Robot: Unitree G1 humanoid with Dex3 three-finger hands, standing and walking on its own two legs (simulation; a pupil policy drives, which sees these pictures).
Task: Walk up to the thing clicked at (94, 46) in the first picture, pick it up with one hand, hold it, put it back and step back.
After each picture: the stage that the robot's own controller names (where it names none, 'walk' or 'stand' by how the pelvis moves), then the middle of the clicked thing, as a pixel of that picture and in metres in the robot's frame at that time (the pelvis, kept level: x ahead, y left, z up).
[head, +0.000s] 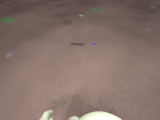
stand; (94, 45) +1.68 -0.06 -0.72
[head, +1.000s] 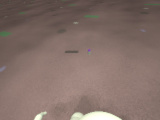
walk; (89, 51) +1.55 +0.16 -0.70
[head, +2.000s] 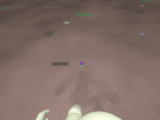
walk; (81, 64) +1.03 +0.23 -0.71
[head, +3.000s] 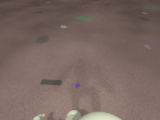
walk; (77, 86) +0.58 +0.19 -0.70
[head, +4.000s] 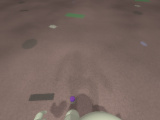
stand; (72, 100) +0.34 +0.20 -0.69
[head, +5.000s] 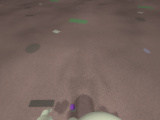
stand; (72, 108) +0.28 +0.20 -0.72
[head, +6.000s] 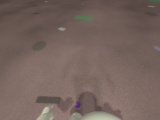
stand; (78, 105) +0.29 +0.16 -0.71
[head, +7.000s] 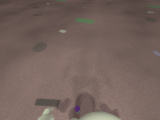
stand; (77, 109) +0.27 +0.15 -0.72
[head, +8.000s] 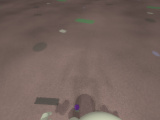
stand; (77, 108) +0.29 +0.16 -0.72
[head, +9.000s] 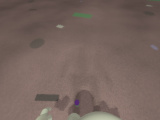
stand; (77, 103) +0.30 +0.16 -0.72
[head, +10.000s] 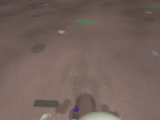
stand; (76, 110) +0.26 +0.16 -0.73
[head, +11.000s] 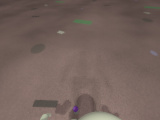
stand; (76, 110) +0.27 +0.17 -0.73
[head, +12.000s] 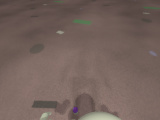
stand; (75, 110) +0.26 +0.17 -0.73
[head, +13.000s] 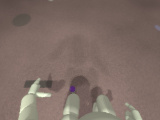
go down; (72, 89) +0.31 +0.16 -0.58
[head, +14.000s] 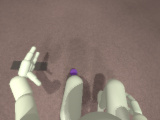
go down; (73, 73) +0.38 +0.15 -0.33
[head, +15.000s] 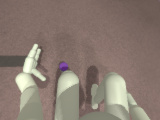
close in; (63, 67) +0.38 +0.17 -0.26
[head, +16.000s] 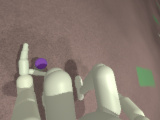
close; (40, 65) +0.38 +0.19 -0.23
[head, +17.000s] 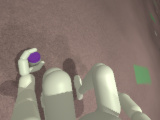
close; (35, 61) +0.40 +0.21 -0.22
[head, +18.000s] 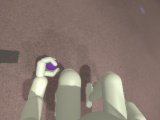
lift; (50, 67) +0.33 +0.24 -0.16
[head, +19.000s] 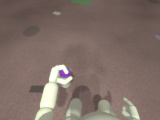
lift; (65, 77) +0.31 +0.18 +0.01
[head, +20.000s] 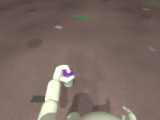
hold; (68, 77) +0.32 +0.17 +0.01
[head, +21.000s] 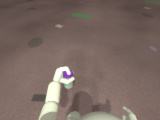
hold; (68, 79) +0.31 +0.17 +0.00
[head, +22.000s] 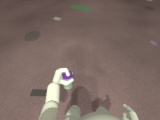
crouch; (67, 80) +0.31 +0.17 -0.03
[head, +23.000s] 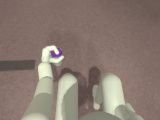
lower; (57, 57) +0.44 +0.20 -0.10
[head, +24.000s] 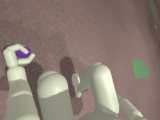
lower; (23, 56) +0.43 +0.25 -0.23
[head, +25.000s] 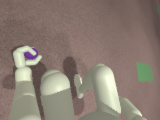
lower; (31, 57) +0.41 +0.24 -0.23
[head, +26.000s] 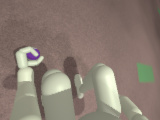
lower; (33, 58) +0.41 +0.23 -0.23
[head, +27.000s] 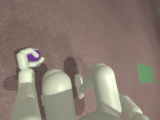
lower; (34, 59) +0.40 +0.22 -0.23
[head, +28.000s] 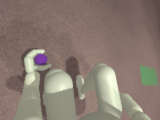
open; (39, 62) +0.38 +0.20 -0.23
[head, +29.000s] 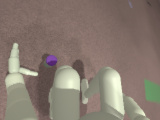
stand; (50, 61) +0.38 +0.19 -0.23
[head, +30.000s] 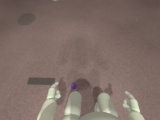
stand; (74, 87) +0.34 +0.16 -0.55
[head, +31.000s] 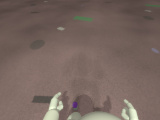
stand; (75, 105) +0.31 +0.16 -0.67
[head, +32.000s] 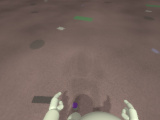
stand; (75, 106) +0.30 +0.16 -0.67
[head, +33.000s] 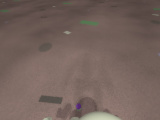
stand; (78, 107) +0.32 +0.15 -0.72
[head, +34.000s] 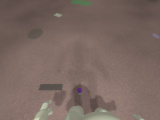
walk; (79, 91) +0.37 +0.12 -0.70
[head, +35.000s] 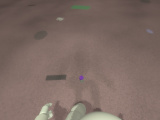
walk; (81, 79) +0.61 +0.17 -0.70
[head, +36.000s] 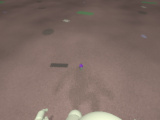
stand; (81, 67) +0.93 +0.19 -0.70
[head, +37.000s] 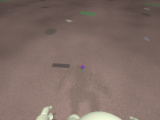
stand; (82, 68) +0.92 +0.15 -0.72
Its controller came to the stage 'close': yes
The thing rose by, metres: 0.72
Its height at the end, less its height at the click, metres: +0.00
